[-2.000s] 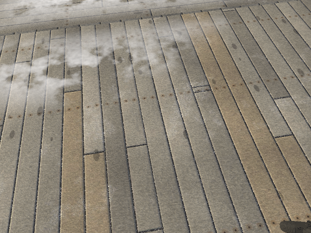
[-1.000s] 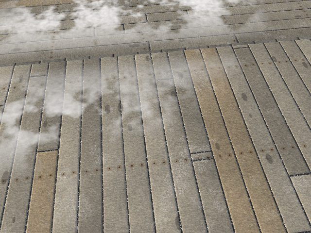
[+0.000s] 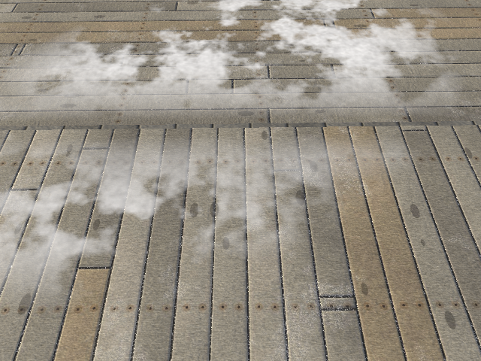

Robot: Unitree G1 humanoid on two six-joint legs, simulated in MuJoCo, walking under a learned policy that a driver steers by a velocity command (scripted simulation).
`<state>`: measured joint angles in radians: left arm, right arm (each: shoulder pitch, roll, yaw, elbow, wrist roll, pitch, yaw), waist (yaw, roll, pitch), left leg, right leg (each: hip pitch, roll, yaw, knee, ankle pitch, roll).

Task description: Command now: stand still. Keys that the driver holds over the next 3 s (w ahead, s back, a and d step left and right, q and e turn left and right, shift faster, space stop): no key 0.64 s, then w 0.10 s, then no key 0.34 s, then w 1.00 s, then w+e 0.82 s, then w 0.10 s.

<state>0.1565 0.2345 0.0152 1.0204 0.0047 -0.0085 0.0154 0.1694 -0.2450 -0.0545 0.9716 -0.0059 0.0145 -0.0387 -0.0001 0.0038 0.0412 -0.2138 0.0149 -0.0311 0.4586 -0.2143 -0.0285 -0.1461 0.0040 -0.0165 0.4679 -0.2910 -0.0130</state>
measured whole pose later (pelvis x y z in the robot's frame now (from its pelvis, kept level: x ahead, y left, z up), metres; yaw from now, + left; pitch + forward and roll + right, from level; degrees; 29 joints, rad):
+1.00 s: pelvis +0.05 +0.03 -0.01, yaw +0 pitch +0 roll +0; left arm 0.29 0.24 0.02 1.07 0.00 0.00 0.05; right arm 0.22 -0.19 -0.02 1.12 0.00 -0.04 -0.02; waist 0.02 -0.04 0.02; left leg -0.24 -0.02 0.05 0.54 -0.30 0.04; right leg -0.15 -0.03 0.01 0.53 -0.36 0.03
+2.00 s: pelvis +0.40 -0.04 -0.02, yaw -1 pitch +2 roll +0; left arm 0.49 0.21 0.06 1.09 -0.01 -0.06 0.02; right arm -0.08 -0.22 -0.04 0.87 0.03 -0.10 0.05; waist 0.07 0.02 0.04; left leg -0.54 0.01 0.07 0.49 -0.02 0.10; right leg 0.19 0.00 -0.06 0.23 -0.44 -0.01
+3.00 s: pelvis +0.97 -0.15 +0.00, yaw -27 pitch +3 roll +0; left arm 0.35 0.27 0.09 0.81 -0.02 -0.06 0.01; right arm -0.01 -0.27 -0.05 0.78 0.00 -0.12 0.02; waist 0.08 0.04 0.01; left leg -0.57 0.03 -0.06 0.49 0.05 -0.02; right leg -0.08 0.11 0.16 0.38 -0.34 -0.07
